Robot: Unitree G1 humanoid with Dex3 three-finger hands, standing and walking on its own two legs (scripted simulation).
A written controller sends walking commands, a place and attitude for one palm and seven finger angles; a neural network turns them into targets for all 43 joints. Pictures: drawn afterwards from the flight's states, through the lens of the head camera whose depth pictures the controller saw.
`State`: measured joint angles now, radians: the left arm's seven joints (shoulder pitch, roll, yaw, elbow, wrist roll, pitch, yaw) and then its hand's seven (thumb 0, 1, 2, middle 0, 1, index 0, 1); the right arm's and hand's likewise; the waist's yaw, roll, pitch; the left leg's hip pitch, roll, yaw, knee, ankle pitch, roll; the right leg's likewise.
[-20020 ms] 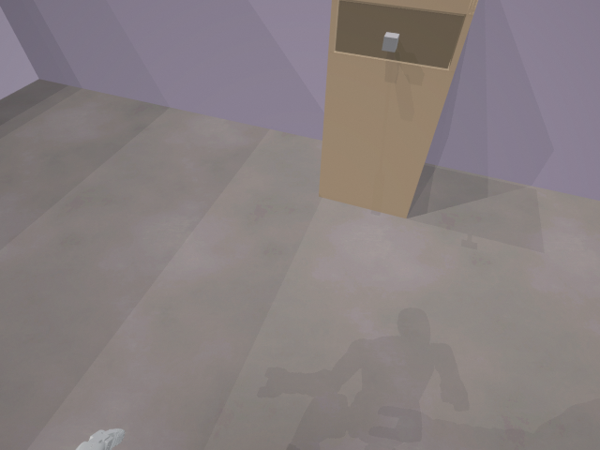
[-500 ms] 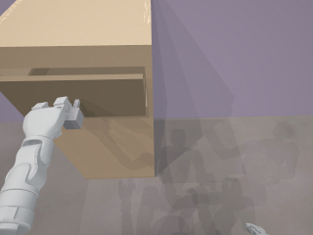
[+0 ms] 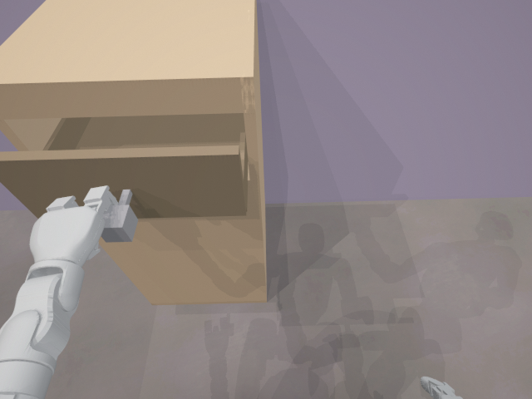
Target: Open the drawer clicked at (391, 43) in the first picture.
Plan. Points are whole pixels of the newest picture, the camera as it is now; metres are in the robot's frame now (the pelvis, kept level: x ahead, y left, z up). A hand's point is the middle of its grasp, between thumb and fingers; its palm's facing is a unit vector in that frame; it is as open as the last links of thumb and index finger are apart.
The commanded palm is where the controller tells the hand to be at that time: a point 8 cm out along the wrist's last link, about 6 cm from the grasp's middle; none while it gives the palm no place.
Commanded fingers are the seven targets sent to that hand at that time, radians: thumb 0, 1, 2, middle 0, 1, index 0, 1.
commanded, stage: pull the drawer open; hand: left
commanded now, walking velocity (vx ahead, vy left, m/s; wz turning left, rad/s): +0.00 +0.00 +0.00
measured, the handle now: (121, 212) +0.39 +0.25 +0.05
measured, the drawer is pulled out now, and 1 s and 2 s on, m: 0.09 0.21 0.27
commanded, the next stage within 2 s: none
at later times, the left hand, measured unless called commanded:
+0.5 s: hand (78, 282) +0.28 +0.28 +0.04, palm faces +0.00 -0.08 -1.00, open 5.5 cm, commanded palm +0.24 +0.28 +0.09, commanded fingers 0.00 0.90 0.90 -0.40 -1.35 -0.40 -1.35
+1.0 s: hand (62, 328) +0.21 +0.28 +0.04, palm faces +0.02 -0.06 -1.00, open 5.3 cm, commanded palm +0.18 +0.28 +0.09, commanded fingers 0.00 0.90 0.90 -0.40 -1.35 -0.40 -1.35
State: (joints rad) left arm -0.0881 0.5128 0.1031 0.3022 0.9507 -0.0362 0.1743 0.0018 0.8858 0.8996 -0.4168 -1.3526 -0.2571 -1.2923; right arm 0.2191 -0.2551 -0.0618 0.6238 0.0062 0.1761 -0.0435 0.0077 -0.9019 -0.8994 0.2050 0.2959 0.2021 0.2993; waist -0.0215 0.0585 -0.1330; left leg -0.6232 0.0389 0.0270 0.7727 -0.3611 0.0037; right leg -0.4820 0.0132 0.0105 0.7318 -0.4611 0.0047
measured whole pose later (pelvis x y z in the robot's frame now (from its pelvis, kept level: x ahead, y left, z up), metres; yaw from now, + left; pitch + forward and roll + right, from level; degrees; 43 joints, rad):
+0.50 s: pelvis +0.00 +0.00 +0.00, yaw +0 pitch +11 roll -1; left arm 0.15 0.49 0.11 0.08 0.94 -0.04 0.20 0.00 0.89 0.90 -0.42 -1.35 -0.26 -1.28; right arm 0.16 -0.25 -0.05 0.60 -0.01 0.14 -0.03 0.01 -0.90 -0.90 0.21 0.30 0.20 0.30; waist 0.01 0.06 -0.12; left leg -0.59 0.03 0.03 0.77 -0.37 0.00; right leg -0.44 0.01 0.01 0.73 -0.47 0.01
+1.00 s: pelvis +0.00 +0.00 +0.00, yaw +1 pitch +10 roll -1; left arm 0.38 0.47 0.12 -0.10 0.94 -0.04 0.26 0.00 0.89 0.90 -0.42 -1.35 -0.31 -1.28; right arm 0.14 -0.24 -0.04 0.59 -0.02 0.13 -0.02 0.01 -0.90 -0.90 0.20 0.30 0.20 0.30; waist 0.03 0.06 -0.12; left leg -0.59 0.03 0.01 0.80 -0.37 0.00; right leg -0.45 0.00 0.00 0.77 -0.49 0.00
